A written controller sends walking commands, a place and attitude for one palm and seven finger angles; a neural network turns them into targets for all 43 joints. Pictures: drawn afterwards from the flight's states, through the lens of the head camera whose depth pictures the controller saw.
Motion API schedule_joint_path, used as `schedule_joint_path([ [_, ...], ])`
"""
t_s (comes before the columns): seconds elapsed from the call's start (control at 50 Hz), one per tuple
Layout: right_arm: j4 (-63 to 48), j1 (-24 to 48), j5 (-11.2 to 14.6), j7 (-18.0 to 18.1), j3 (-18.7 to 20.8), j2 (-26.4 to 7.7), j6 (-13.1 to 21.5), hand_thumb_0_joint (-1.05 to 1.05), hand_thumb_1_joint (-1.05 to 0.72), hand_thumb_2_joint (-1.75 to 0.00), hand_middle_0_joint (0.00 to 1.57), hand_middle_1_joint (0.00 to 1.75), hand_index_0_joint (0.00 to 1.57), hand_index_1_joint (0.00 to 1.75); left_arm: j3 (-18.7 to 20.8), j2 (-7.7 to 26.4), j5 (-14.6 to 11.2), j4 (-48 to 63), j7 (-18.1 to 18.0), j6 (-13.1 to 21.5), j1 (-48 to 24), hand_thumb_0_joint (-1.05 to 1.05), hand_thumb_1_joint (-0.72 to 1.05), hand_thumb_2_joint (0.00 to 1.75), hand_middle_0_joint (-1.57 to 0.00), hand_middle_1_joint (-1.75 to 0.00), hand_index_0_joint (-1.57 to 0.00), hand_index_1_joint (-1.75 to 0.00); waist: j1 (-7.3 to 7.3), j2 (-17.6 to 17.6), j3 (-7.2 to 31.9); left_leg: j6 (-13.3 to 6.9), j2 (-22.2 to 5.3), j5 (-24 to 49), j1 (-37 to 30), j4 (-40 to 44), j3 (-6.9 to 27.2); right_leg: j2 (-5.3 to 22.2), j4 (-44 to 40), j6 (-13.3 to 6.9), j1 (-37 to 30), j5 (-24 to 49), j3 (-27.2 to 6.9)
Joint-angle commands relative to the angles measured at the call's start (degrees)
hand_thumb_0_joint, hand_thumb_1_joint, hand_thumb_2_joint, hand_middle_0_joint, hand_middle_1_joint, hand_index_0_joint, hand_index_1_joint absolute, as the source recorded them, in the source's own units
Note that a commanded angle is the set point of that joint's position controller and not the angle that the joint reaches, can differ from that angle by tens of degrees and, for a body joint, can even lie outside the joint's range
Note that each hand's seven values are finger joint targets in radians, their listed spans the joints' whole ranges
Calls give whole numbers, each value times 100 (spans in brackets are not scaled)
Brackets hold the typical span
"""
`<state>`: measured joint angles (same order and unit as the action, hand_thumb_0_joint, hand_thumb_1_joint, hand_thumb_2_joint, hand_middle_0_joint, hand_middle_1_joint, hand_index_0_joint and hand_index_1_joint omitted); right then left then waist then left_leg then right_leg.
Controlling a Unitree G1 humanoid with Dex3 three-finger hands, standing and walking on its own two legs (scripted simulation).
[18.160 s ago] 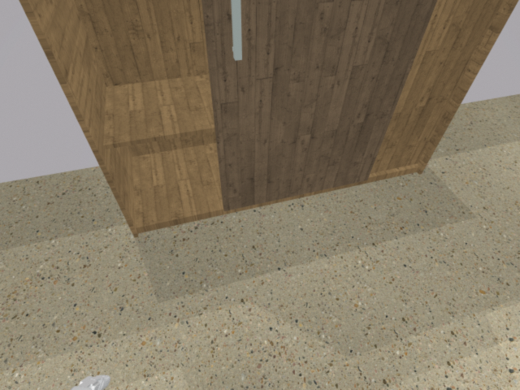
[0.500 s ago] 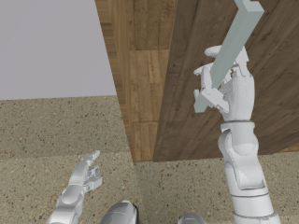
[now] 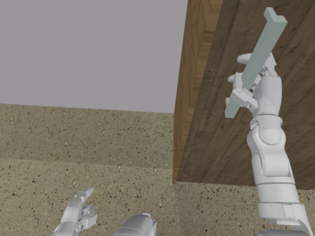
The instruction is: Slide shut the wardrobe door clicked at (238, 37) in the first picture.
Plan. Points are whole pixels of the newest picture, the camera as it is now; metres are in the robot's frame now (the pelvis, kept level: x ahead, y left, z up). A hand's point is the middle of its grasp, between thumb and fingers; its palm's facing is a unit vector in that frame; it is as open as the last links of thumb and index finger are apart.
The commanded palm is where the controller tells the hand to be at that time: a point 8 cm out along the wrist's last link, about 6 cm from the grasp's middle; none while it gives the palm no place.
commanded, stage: step sideways, sliding the door along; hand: right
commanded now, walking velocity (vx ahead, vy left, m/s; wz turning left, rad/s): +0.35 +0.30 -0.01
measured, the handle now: (245, 72) +0.44 -0.17 +0.18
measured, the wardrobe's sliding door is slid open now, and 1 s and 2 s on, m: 0.00 0.00 0.00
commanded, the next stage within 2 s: stop walking and hold the door there in 0.40 s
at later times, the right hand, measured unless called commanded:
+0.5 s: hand (229, 85) +0.41 -0.13 +0.17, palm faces +0.50 +0.87 -0.03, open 6.7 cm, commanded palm +0.36 -0.15 +0.16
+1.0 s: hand (232, 87) +0.41 -0.13 +0.17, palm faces +0.58 +0.79 -0.21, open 6.7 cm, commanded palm +0.36 -0.15 +0.16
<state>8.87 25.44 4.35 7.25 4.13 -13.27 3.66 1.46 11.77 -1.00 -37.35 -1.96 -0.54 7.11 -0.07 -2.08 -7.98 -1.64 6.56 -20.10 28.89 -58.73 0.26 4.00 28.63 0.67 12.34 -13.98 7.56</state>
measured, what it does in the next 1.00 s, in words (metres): steps to the left: left foot, then right foot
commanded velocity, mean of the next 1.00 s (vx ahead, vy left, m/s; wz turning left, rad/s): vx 0.02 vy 0.09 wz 0.01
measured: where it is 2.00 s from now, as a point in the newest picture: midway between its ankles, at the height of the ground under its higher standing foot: outside the picture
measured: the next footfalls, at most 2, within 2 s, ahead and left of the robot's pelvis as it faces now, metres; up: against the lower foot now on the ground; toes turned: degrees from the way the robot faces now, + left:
left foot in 0.20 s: +0.06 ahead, +0.27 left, +0.00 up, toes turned +3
right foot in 0.30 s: +0.04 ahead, -0.07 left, +0.00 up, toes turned -5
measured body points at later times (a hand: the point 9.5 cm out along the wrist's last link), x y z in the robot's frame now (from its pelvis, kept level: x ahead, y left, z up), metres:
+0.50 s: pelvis +0.02 +0.16 -0.01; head +0.07 +0.14 +0.43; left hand +0.21 +0.36 -0.12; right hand +0.37 -0.17 +0.18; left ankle +0.09 +0.28 -0.73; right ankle +0.00 -0.07 -0.73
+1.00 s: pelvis +0.07 +0.19 +0.01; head +0.08 +0.19 +0.46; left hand +0.24 +0.43 -0.09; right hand +0.37 -0.17 +0.18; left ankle +0.09 +0.29 -0.73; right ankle +0.09 +0.08 -0.73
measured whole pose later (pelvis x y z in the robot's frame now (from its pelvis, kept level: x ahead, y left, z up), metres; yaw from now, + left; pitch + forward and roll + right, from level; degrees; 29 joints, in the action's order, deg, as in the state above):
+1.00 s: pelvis +0.07 +0.19 +0.01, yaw +0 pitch -1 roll +0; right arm 17.7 13.4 4.3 10.1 22.8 -25.3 5.0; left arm -1.5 14.4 -2.2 -37.5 -3.9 2.8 10.5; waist 1.2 1.2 -1.6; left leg -1.5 1.5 -12.1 12.6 -26.1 -1.4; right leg 2.6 27.1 -0.8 12.3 -13.3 7.8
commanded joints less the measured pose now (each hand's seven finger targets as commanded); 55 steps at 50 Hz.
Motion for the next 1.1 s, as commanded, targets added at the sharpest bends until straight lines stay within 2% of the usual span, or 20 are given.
schedule_joint_path([
  [0.0,-1411,2912,-155,-312,-720,158,560,0,-90,-90,45,140,45,140,175,769,2,635,10,45,-525,0,90,90,-20,-30,-20,-30,152,520,2009,15,-1042,-305,601,-506,665,2559,-467,-1277,-1477,2936,-1418],
  [0.08,-970,3709,-131,-377,-1340,771,500,0,-90,-90,45,140,45,140,158,806,-220,844,107,190,-240,0,90,90,-20,-30,-20,-30,-136,1832,2394,110,-687,-120,-1149,2047,-615,1624,-90,-655,-1137,1843,-470],
  [0.12,-1066,4001,-71,-388,-1656,1078,502,0,-90,-90,45,140,45,140,64,649,-327,944,125,252,-285,0,90,90,-20,-30,-20,-30,-180,1744,2434,146,-523,529,-1863,2934,-853,1283,402,-455,-837,994,-440],
  [0.18,-948,4146,-58,-212,-1419,659,475,0,-90,-90,45,140,45,140,-15,293,-427,845,70,361,-372,0,90,90,-20,-30,-20,-30,-166,-455,2501,-347,-1373,2184,-2878,3885,264,261,2105,-76,370,-443,-69],
  [0.22,-311,3796,-112,-16,-971,136,293,0,-90,-90,45,140,45,140,203,720,-328,444,-18,270,-288,0,90,90,-20,-30,-20,-30,-78,-1775,2313,-825,-1657,1810,-2604,3794,1161,-139,2568,-11,734,-1110,-387],
  [0.26,-724,4396,-22,-15,-1200,463,347,0,-90,-90,45,140,45,140,91,634,-268,315,-10,259,-243,0,90,90,-20,-30,-20,-30,-407,-401,2267,-621,-1518,1915,-1883,2483,280,15,321,-193,-451,-433,-525],
  [0.3,-1207,4181,146,-119,-1513,751,557,0,-90,-90,45,140,45,140,167,753,-162,622,37,222,-503,0,90,90,-20,-30,-20,-30,-420,2901,2005,38,-569,-519,671,-96,-449,1975,-1076,-1010,-2326,2009,-3274],
  [0.32,-1331,4146,123,-176,-1358,490,635,0,-90,-90,45,140,45,140,174,563,-160,595,101,178,-585,0,90,90,-20,-30,-20,-30,-299,2951,1838,-23,-878,-863,910,-485,23,2162,-870,-1274,-2391,2656,-3338],
  [0.38,-1318,3834,62,-243,-839,32,766,0,-90,-90,45,140,45,140,262,712,-260,703,279,114,-384,0,90,90,-20,-30,-20,-30,-128,1858,2197,0,-849,-795,-327,1152,-121,1841,166,-974,-2062,3839,-1577],
  [0.44,-1312,3462,16,-281,-710,-118,687,0,-90,-90,45,140,45,140,228,832,-299,879,306,193,-405,0,90,90,-20,-30,-20,-30,-103,1916,2425,124,-433,646,-2050,2525,-691,1396,641,-457,-1254,2754,-830],
  [0.48,-1600,3365,-48,-304,-620,-358,670,0,-90,-90,45,140,45,140,149,679,-381,1007,320,231,-444,0,90,90,-20,-30,-20,-30,-26,755,2564,-18,-802,2244,-3204,3415,-342,737,1786,-156,-443,1850,-419],
  [0.5,618,2045,-310,6,2918,-4209,554,0,-90,-90,45,140,45,140,284,959,-244,471,185,192,-175,0,90,90,-20,-30,-20,-30,124,-726,2327,-455,-1648,4147,-3435,3464,1039,171,2900,57,1010,170,-16],
  [0.52,1183,1327,-241,-129,2406,-3595,358,0,-90,-90,45,140,45,140,356,1066,-218,390,163,141,-13,0,90,90,-20,-30,-20,-30,236,-1232,2350,-868,-2165,5113,-3703,3478,1620,-291,3931,107,1645,-1816,-647],
  [0.54,329,1775,-163,-238,1564,-2702,419,0,-90,-90,45,140,45,140,235,883,-223,537,151,207,-167,0,90,90,-20,-30,-20,-30,172,-914,2304,-901,-2340,4987,-3391,3472,1939,-150,4322,89,1663,-1914,-1054],
  [0.6,-103,1841,-189,-1,1823,-2634,615,0,-90,-90,45,140,45,140,10,760,-175,356,-23,439,-294,0,90,90,-20,-30,-20,-30,52,-432,2366,-825,-2280,5078,-3156,3252,1198,9,2193,-7,994,-1678,-864],
  [0.66,-355,1381,-228,110,1884,-2647,629,0,-90,-90,45,140,45,140,7,821,-181,464,-174,506,-276,0,90,90,-20,-30,-20,-30,-1,-615,2522,-331,-1956,4627,-3162,3157,857,-264,-401,-39,-142,125,-398],
  [0.72,-780,1055,-166,94,1421,-2127,662,0,-90,-90,45,140,45,140,143,1102,-292,732,-124,509,-424,0,90,90,-20,-30,-20,-30,85,852,2272,112,-1336,2651,-1907,3097,574,901,-372,-401,-1158,2750,-1153],
  [0.78,-760,626,-261,166,1708,-2417,730,0,-90,-90,45,140,45,140,8,995,-163,781,-166,566,-358,0,90,90,-20,-30,-20,-30,77,1577,1960,129,-910,555,-1476,2886,121,1139,-810,-540,-1031,2629,-1420],
  [0.92,-534,203,-182,142,1631,-2297,667,0,-90,-90,45,140,45,140,24,1040,-127,792,-286,605,-203,0,90,90,-20,-30,-20,-30,13,405,2038,25,-1227,1926,-1887,3707,875,447,-500,-183,-556,779,-827],
  [1.08,-292,-134,-210,181,1851,-2478,651,0,-90,-90,45,140,45,140,15,1051,-114,643,-354,597,-129,0,90,90,-20,-30,-20,-30,18,378,2112,48,-1160,2242,-1806,3697,717,496,-642,-230,-838,1306,-825],
])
